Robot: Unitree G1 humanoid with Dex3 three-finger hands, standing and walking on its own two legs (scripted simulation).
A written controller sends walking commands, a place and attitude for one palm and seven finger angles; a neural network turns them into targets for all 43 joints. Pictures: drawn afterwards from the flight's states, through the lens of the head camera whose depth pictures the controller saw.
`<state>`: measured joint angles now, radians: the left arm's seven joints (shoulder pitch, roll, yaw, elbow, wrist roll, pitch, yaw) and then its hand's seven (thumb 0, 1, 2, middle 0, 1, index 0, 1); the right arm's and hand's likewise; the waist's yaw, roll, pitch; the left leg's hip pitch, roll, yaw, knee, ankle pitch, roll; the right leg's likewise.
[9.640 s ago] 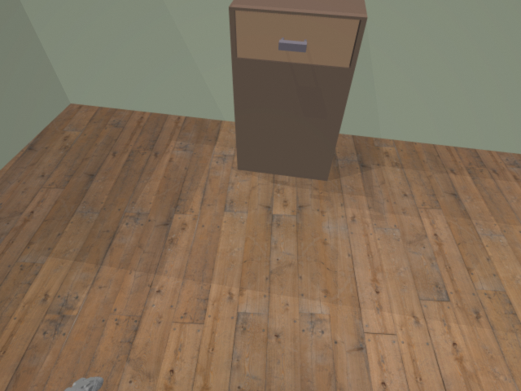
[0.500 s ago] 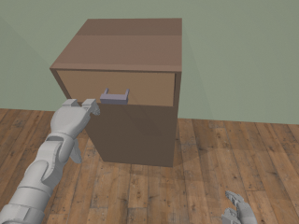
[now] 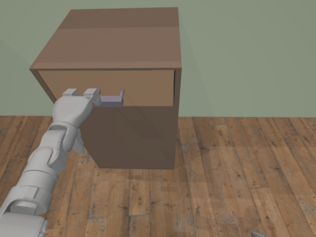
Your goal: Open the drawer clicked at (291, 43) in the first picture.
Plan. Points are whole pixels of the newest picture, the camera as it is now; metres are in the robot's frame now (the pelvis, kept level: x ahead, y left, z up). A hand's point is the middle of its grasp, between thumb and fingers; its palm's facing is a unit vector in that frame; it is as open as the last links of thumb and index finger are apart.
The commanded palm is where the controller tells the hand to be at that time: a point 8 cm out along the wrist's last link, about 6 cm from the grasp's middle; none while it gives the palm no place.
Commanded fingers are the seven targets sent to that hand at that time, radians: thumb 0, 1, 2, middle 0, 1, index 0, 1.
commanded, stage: move the hooked fingers above the handle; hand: left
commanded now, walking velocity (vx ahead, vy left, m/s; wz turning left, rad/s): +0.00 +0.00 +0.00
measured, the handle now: (109, 96) +0.56 +0.22 -0.02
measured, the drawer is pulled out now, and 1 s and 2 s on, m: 0.00 0.00 0.00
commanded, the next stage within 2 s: lower the fingers behind the handle in 1.50 s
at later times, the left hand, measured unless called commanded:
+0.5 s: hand (95, 105) +0.46 +0.23 +0.04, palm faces -0.06 +0.00 -1.00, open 13.8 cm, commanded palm +0.45 +0.23 +0.10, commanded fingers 0.00 -0.50 0.30 -0.30 -1.20 -0.30 -1.20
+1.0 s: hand (104, 96) +0.51 +0.22 +0.03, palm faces -0.06 -0.02 -1.00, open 13.8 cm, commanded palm +0.49 +0.22 +0.09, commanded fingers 0.00 -0.50 0.30 -0.30 -1.20 -0.30 -1.20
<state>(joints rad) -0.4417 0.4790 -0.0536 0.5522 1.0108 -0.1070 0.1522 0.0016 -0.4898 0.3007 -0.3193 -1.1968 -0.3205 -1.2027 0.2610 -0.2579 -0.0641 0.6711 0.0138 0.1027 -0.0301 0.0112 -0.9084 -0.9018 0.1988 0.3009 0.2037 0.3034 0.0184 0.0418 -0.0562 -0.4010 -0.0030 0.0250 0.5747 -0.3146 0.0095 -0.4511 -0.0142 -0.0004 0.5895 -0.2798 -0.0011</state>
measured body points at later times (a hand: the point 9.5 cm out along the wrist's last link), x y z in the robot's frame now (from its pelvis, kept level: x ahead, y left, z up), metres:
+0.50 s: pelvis +0.00 +0.00 -0.01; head +0.08 -0.01 +0.43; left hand +0.46 +0.23 +0.10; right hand +0.05 -0.27 -0.14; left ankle -0.02 +0.11 -0.73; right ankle +0.01 -0.12 -0.73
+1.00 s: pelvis +0.01 +0.01 -0.02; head +0.11 +0.00 +0.42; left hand +0.51 +0.21 +0.08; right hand -0.01 -0.27 -0.14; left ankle -0.02 +0.11 -0.73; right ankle +0.01 -0.12 -0.73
